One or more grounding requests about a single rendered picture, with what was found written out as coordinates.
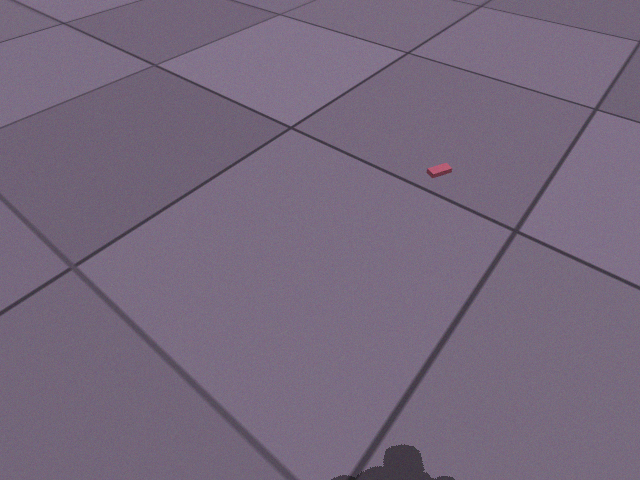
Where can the small box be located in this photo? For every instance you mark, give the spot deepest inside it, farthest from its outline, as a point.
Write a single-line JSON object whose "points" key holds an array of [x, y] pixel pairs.
{"points": [[439, 170]]}

